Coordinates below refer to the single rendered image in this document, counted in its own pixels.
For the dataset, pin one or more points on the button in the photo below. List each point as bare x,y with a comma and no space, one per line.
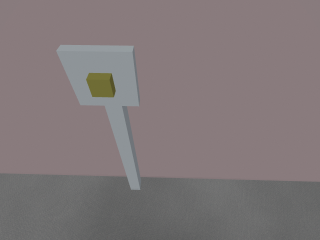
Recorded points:
101,85

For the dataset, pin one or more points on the panel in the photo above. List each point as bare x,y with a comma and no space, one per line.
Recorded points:
80,60

